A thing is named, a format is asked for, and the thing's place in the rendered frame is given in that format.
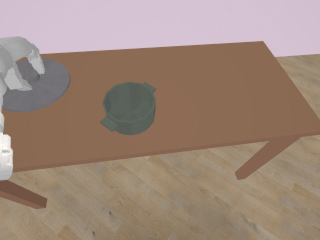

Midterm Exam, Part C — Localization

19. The left robot upper arm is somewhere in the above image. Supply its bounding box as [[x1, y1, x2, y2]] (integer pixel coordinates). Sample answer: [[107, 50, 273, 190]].
[[0, 132, 13, 181]]

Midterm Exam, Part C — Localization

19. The table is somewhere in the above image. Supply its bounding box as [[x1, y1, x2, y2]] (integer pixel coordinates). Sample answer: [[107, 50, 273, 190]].
[[0, 41, 320, 209]]

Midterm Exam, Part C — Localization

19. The lid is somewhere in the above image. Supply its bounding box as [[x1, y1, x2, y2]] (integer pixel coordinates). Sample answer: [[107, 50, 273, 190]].
[[2, 58, 71, 113]]

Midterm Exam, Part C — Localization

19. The left robot forearm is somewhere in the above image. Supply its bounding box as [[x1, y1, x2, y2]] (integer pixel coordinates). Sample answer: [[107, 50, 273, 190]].
[[0, 45, 14, 133]]

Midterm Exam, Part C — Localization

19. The knob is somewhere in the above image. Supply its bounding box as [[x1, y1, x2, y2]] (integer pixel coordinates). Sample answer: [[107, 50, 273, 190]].
[[20, 68, 40, 85]]

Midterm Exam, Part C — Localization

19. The pot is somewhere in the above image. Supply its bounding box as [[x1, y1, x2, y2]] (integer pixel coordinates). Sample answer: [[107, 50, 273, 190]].
[[100, 81, 156, 135]]

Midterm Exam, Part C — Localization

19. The left robot hand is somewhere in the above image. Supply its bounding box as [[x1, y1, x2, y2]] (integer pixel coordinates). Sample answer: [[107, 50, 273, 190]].
[[0, 36, 45, 91]]

